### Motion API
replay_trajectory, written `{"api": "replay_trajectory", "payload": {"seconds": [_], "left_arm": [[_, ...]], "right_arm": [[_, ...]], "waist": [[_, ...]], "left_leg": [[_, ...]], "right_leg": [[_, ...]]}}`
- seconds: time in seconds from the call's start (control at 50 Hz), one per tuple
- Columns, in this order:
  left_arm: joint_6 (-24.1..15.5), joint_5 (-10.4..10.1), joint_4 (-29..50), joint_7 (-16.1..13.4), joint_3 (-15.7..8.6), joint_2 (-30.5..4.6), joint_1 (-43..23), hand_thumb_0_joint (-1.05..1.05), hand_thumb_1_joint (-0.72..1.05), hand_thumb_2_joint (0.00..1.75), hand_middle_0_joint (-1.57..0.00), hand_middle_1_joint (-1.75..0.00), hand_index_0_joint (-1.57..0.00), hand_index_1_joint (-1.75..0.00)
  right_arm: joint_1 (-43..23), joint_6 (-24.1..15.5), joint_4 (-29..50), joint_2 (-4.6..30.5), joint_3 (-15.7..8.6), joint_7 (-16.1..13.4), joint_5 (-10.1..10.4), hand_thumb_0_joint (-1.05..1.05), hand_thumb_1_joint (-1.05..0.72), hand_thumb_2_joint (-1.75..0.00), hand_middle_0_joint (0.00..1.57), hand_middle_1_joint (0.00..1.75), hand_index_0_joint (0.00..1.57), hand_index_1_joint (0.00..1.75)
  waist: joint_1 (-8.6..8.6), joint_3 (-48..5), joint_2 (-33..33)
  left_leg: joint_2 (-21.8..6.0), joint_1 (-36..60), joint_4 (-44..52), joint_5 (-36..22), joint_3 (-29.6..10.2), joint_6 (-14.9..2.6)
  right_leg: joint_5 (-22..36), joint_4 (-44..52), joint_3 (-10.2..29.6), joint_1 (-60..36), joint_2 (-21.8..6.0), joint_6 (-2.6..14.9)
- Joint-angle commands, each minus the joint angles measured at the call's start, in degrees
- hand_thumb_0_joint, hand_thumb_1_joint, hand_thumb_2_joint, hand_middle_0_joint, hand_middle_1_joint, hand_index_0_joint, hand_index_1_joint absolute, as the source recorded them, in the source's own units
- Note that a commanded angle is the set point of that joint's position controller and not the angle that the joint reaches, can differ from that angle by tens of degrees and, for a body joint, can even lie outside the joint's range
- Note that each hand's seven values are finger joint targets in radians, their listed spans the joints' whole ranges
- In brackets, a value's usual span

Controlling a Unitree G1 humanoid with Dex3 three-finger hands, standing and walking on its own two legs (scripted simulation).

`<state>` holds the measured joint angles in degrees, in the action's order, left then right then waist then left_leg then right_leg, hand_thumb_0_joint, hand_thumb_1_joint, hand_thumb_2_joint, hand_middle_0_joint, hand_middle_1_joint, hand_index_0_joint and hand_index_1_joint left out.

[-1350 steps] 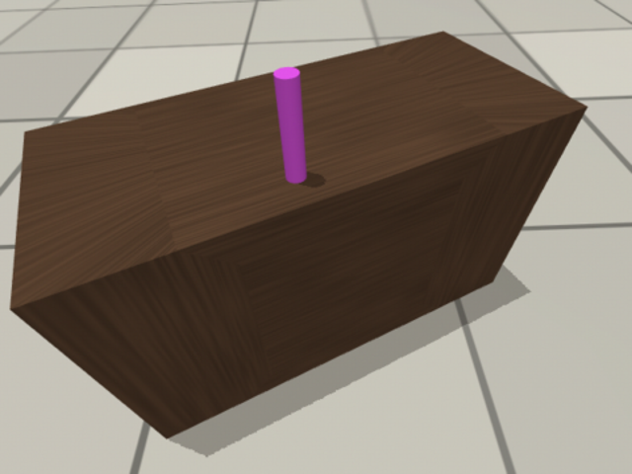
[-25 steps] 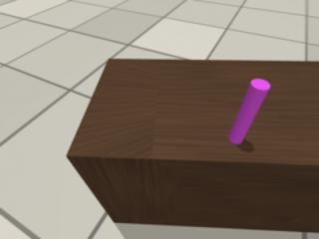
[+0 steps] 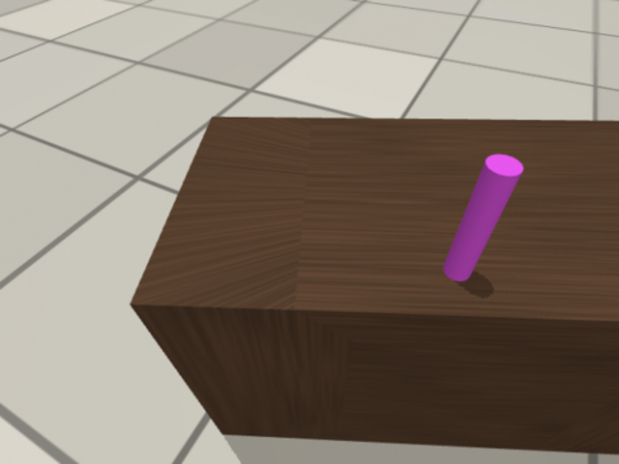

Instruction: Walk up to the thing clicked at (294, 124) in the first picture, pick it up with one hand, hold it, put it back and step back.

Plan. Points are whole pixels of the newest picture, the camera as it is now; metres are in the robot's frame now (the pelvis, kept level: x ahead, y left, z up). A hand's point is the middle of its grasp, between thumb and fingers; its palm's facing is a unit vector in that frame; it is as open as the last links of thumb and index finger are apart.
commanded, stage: stand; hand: right
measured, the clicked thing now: (476, 225) +0.42 -0.21 +0.08
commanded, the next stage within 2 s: none
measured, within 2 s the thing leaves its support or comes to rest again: neither
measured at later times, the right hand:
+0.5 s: hand out of the picture +0.06 -0.26 -0.16, palm faces -0.03 +0.94 -0.34, open 7.9 cm
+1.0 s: hand out of the picture +0.07 -0.26 -0.15, palm faces -0.03 +0.94 -0.35, open 7.4 cm
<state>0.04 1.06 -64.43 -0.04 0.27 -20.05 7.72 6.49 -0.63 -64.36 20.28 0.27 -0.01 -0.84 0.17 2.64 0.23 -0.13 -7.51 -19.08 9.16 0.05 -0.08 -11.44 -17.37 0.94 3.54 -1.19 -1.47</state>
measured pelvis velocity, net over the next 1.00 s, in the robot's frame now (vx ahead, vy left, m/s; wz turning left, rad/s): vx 0.00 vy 0.00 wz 0.00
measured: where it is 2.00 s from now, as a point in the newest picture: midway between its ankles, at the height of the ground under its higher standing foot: outside the picture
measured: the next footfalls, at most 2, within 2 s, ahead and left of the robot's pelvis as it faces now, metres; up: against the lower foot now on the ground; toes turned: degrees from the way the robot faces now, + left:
none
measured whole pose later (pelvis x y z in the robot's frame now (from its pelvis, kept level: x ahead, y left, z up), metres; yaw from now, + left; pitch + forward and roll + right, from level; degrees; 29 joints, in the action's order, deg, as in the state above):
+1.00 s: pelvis +0.00 +0.00 +0.00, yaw +0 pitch -2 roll +0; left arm -0.2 1.0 -63.7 0.1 0.1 -20.1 8.0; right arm 7.0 -0.7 -64.2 20.1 0.2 0.3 -0.8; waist 0.0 2.6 0.1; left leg -0.3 -7.8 -18.7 8.7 -0.2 0.1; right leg -11.1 -17.2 0.8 3.9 -1.1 -1.3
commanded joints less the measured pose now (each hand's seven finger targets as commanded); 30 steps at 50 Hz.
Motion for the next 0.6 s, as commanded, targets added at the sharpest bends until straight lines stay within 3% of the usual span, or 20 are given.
{"api": "replay_trajectory", "payload": {"seconds": [0.0, 0.12, 0.16, 0.2, 0.28, 0.4, 0.48, 0.58], "left_arm": [[-1.2, -0.2, 3.8, -0.5, -2.4, -12.0, -1.8, 0.0, 0.9, 0.9, -0.2, -0.3, -0.2, -0.3], [-1.0, -0.2, 3.8, -0.5, -2.7, -12.4, -2.0, 0.0, 0.9, 0.9, -0.2, -0.3, -0.2, -0.3], [-1.0, -0.2, 3.7, -0.5, -2.7, -12.4, -1.5, 0.0, 0.9, 0.9, -0.2, -0.3, -0.2, -0.3], [-1.1, -0.2, 3.8, -0.4, -2.6, -12.1, -1.4, 0.0, 0.9, 0.9, -0.2, -0.3, -0.2, -0.3], [-1.2, -0.3, 3.8, -0.4, -2.6, -12.2, -1.3, 0.0, 0.9, 0.9, -0.2, -0.3, -0.2, -0.3], [-1.4, -0.4, 4.1, -0.5, -2.6, -12.1, -1.4, 0.0, 0.9, 0.9, -0.2, -0.3, -0.2, -0.3], [-1.3, -0.4, 4.0, -0.5, -2.5, -12.1, -1.1, 0.0, 0.9, 0.9, -0.2, -0.3, -0.2, -0.3], [-1.4, -0.3, 4.3, -0.5, -2.6, -12.3, -1.3, 0.0, 0.9, 0.9, -0.2, -0.3, -0.2, -0.3]], "right_arm": [[-2.7, -1.2, 3.2, 12.5, -2.3, -0.8, 0.2, 0.0, 0.19, -0.42, 0.2, 0.3, 0.2, 0.3], [-2.4, -1.1, 3.0, 12.5, -2.4, -0.8, 0.2, 0.0, -0.29, -0.9, 0.2, 0.3, 0.2, 0.3], [-1.9, -1.0, 2.9, 12.4, -2.4, -0.7, 0.2, 0.0, -0.45, -0.9, 0.2, 0.3, 0.2, 0.3], [-2.3, -1.2, 3.0, 12.6, -2.5, -0.6, 0.3, 0.0, -0.61, -0.9, 0.2, 0.3, 0.2, 0.3], [-1.8, -1.2, 2.9, 12.6, -2.6, -0.6, 0.3, 0.0, -0.9, -0.9, 0.2, 0.3, 0.2, 0.3], [-1.4, -1.3, 3.2, 12.0, -2.3, -0.6, 0.3, 0.0, -0.9, -0.9, 0.2, 0.3, 0.2, 0.3], [-1.5, -1.2, 3.1, 12.4, -2.4, -0.6, 0.3, 0.0, -0.9, -0.9, 0.2, 0.3, 0.2, 0.3], [-1.7, -1.2, 3.2, 12.2, -2.4, -0.6, 0.3, 0.0, -0.9, -0.9, 0.2, 0.3, 0.2, 0.3]], "waist": [[-0.12, -3.3, -0.2], [-0.34, -2.1, -0.9], [-0.31, -1.6, -0.3], [-0.14, -2.5, -0.5], [-0.3, -1.8, 0.2], [-0.36, -3.2, 0.0], [-0.23, -2.9, -0.5], [-0.23, -3.9, 0.0]], "left_leg": [[-7.1, 2.7, 2.5, -8.5, -5.3, -1.27], [-6.8, 1.4, 3.7, -3.7, -5.7, -1.17], [-6.8, 1.0, 4.1, -1.4, -5.8, -1.35], [-7.1, 1.8, 3.5, -4.2, -5.9, -1.37], [-6.8, 1.5, 3.6, -3.6, -5.9, -1.28], [-6.9, 2.0, 2.7, -7.4, -5.6, -1.31], [-7.2, 1.9, 2.9, -6.0, -5.7, -1.39], [-7.2, 2.7, 2.2, -8.2, -5.5, -1.36]], "right_leg": [[6.5, 2.6, 3.5, 2.4, -6.0, 2.43], [3.9, 2.7, 3.9, 2.9, -6.0, 2.81], [2.7, 3.0, 3.9, 3.1, -6.0, 2.81], [3.6, 2.7, 3.7, 3.0, -5.9, 2.71], [3.2, 3.0, 4.0, 3.6, -5.9, 2.63], [6.5, 2.7, 4.0, 2.4, -6.1, 2.43], [5.1, 2.8, 3.9, 2.5, -6.2, 2.55], [7.4, 2.6, 4.0, 2.0, -6.3, 2.44]]}}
